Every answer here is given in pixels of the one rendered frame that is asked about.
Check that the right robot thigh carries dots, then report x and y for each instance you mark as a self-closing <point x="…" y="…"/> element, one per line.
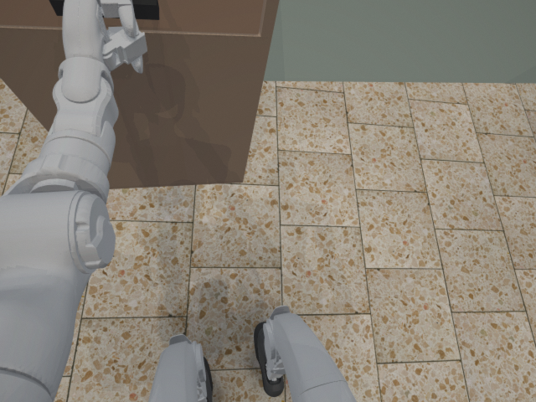
<point x="311" y="373"/>

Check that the robot left forearm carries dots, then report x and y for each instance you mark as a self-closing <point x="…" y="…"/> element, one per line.
<point x="78" y="150"/>

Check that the handle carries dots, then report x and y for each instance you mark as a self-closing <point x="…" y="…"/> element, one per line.
<point x="143" y="9"/>

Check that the cabinet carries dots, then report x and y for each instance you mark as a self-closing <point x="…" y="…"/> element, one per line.
<point x="188" y="119"/>

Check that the robot left upper arm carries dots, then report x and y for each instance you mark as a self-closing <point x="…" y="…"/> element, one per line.
<point x="50" y="244"/>

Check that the right robot shin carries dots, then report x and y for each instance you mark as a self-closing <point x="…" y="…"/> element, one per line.
<point x="275" y="370"/>

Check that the drawer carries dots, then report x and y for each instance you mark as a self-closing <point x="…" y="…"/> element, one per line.
<point x="210" y="16"/>

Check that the left robot hand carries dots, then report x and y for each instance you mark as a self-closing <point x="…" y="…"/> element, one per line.
<point x="85" y="35"/>

